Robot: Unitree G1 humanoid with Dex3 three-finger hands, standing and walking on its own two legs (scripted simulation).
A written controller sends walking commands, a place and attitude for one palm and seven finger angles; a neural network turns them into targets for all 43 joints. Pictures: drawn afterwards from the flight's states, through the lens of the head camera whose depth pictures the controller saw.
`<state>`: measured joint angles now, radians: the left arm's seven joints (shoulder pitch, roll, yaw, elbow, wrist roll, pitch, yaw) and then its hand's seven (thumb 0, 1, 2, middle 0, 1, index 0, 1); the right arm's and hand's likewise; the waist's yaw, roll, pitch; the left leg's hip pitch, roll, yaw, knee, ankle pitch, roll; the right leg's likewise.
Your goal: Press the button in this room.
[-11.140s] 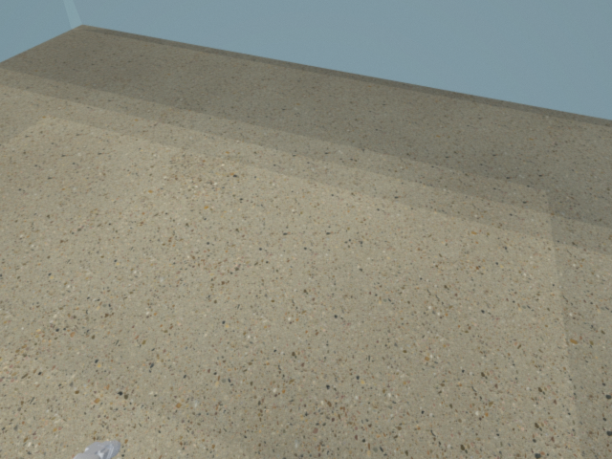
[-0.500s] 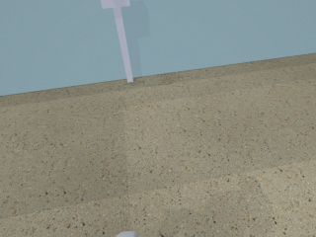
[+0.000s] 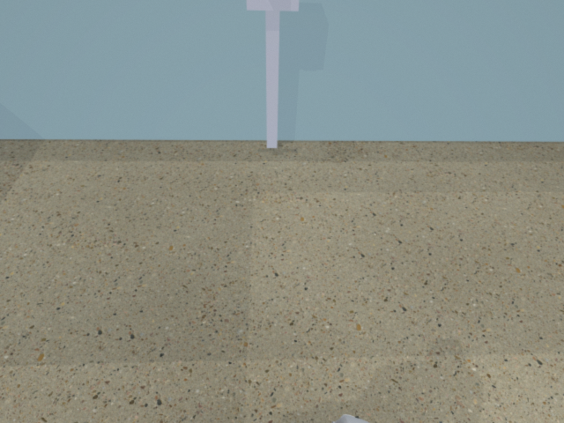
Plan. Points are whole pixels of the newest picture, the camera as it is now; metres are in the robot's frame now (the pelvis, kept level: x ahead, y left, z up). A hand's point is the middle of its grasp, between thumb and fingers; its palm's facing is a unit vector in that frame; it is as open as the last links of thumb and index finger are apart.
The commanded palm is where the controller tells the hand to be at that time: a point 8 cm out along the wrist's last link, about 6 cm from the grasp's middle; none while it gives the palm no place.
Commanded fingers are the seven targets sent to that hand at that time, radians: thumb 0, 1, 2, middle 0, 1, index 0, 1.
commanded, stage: turn or walk to find it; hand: left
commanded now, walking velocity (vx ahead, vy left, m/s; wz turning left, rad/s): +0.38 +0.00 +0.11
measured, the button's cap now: out of the picture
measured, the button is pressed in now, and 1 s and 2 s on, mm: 0 0 0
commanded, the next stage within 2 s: stand and wait in 0.08 s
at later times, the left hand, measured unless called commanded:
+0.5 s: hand out of the picture +0.08 +0.14 -0.17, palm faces +0.16 -0.98 -0.13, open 7.3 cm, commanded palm none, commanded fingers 0.00 0.90 0.90 -0.20 -0.30 -0.20 -0.30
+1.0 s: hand (188, 262) +0.45 +0.23 -0.16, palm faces +0.03 -0.98 -0.21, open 7.4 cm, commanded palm none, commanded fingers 0.00 0.90 0.90 -0.20 -0.30 -0.20 -0.30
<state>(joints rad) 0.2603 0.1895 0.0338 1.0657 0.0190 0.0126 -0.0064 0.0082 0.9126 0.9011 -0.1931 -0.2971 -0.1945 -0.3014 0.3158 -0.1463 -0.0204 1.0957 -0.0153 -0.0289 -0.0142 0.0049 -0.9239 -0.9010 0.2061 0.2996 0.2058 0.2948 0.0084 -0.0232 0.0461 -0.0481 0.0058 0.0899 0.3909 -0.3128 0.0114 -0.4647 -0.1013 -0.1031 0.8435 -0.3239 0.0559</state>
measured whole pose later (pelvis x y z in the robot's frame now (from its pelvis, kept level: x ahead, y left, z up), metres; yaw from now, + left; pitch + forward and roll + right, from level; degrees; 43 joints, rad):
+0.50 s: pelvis +0.14 -0.01 +0.00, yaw +4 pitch +0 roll -1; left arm 0.38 0.11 0.03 1.15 0.03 -0.06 0.00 0.00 0.91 0.90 -0.20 -0.30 -0.20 -0.30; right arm 0.21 -0.18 -0.06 1.07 -0.02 0.01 0.03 0.01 -0.92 -0.90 0.20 0.30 0.20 0.29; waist 0.04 0.00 0.02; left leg -0.45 0.12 0.10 0.75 -0.26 -0.03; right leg -0.09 -0.04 -0.22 0.37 -0.27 -0.02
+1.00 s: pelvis +0.33 +0.04 +0.00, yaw +2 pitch -1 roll +1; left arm 0.09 0.21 0.07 1.00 0.02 0.00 -0.02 0.01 0.91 0.90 -0.19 -0.30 -0.19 -0.30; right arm 0.42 -0.12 -0.04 1.15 -0.02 -0.06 -0.01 0.00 -0.92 -0.90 0.20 0.30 0.20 0.29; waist -0.04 -0.02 0.06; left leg 0.03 0.02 0.21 0.32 -0.33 0.00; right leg -0.59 -0.14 -0.09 0.80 -0.14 0.04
